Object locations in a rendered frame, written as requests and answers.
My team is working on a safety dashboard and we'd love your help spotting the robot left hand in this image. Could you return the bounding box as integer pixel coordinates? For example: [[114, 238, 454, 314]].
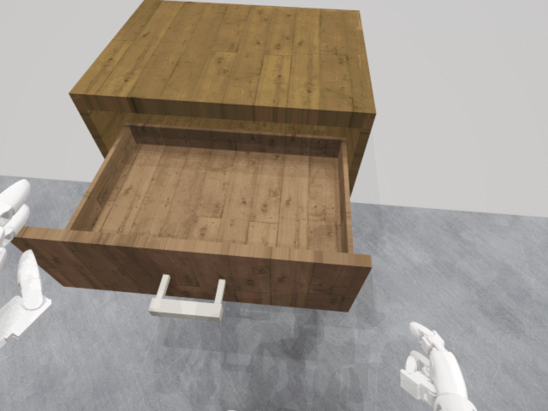
[[0, 179, 51, 349]]

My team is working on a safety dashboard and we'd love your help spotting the cabinet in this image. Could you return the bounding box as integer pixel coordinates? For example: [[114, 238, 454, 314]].
[[68, 0, 377, 197]]

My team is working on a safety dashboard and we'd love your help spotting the handle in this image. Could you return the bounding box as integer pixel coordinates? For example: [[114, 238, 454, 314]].
[[148, 274, 226, 322]]

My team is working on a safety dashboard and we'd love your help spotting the drawer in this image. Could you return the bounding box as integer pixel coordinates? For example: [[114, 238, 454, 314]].
[[11, 122, 372, 313]]

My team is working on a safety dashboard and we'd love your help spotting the robot right hand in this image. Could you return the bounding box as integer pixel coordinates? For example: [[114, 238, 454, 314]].
[[401, 322, 468, 408]]

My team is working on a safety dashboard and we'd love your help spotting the right robot forearm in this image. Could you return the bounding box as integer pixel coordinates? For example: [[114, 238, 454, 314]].
[[433, 394, 477, 411]]

